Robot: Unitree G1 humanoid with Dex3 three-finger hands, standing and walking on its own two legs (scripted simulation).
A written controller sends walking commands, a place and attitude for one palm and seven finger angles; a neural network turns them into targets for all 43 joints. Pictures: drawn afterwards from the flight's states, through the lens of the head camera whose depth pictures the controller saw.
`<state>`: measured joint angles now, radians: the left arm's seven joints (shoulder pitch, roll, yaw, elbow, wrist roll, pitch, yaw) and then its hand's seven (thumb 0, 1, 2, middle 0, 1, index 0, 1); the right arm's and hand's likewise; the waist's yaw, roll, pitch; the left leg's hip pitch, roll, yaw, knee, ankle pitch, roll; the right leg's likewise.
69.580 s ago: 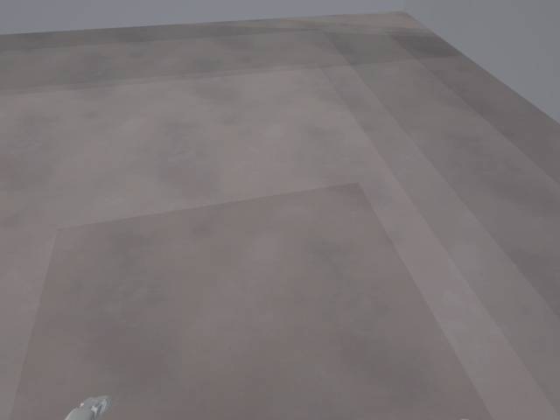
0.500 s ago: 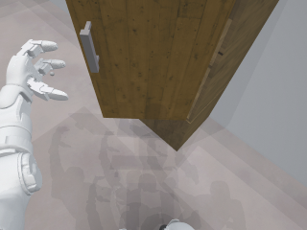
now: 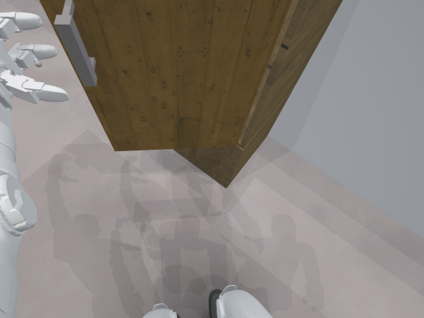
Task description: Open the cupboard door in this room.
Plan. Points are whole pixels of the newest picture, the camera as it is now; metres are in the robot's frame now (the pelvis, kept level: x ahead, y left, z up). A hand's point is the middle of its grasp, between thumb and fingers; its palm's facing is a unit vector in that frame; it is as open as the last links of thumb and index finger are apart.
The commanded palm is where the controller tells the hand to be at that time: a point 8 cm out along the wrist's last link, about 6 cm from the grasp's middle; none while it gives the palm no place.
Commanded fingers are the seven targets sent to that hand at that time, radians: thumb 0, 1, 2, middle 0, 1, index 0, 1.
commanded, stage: move the hooked fingers beside the handle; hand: left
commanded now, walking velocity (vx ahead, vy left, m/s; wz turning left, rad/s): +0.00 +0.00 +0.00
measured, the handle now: (80, 46) +0.57 +0.16 +0.12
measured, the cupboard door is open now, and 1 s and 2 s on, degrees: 43 43 43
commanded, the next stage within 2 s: slide the fingers in behind the handle in 0.90 s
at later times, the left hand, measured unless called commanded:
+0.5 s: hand (35, 69) +0.52 +0.22 +0.12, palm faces -0.04 -1.00 +0.01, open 14.0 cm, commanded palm +0.50 +0.26 +0.11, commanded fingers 0.00 -0.50 0.30 -0.30 -1.20 -0.30 -1.20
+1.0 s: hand (36, 70) +0.52 +0.22 +0.12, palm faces -0.02 -1.00 +0.00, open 14.0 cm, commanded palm +0.50 +0.26 +0.11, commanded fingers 0.00 -0.50 0.30 -0.30 -1.20 -0.30 -1.20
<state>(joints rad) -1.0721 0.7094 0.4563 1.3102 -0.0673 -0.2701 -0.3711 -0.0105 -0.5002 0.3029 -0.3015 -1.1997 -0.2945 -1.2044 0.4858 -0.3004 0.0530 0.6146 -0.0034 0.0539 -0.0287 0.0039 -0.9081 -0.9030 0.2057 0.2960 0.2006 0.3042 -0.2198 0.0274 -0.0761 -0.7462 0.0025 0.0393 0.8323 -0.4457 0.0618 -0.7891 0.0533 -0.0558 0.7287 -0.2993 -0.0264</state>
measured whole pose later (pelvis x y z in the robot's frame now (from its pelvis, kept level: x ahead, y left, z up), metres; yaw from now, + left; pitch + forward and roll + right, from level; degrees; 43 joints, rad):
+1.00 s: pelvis -0.01 +0.00 +0.00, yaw +1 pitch +20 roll -3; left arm -1.07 0.69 0.41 1.29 -0.09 -0.28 -0.38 -0.01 -0.50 0.30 -0.30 -1.20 -0.29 -1.20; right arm 0.47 -0.30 0.05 0.62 0.00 0.05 -0.03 0.00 -0.91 -0.90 0.21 0.30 0.20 0.30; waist -0.21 0.03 -0.08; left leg -0.77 0.00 0.02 0.86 -0.45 0.06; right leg -0.80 0.05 -0.07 0.74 -0.30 -0.03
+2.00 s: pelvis -0.01 -0.01 +0.00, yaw +1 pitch +19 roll -2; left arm -1.07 0.53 0.36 1.27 -0.08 -0.31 -0.22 -0.01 -0.50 0.30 -0.30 -1.20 -0.30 -1.20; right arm 0.45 -0.29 0.04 0.63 -0.01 0.02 0.00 0.00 -0.91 -0.90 0.20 0.30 0.20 0.30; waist -0.20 0.03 -0.08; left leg -0.74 0.00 0.03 0.85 -0.44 0.05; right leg -0.79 0.05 -0.07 0.77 -0.31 -0.04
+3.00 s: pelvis +0.00 -0.02 +0.00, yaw +1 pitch +19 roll -2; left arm -1.03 0.47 0.35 1.24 -0.08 -0.33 -0.18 -0.01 -0.11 0.47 -0.33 -1.24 -0.32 -1.25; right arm 0.45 -0.28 0.03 0.63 -0.01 0.02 0.01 0.00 -0.91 -0.90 0.20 0.30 0.20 0.30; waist -0.19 0.03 -0.09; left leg -0.71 0.00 0.03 0.83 -0.44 0.04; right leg -0.77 0.05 -0.06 0.76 -0.32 -0.05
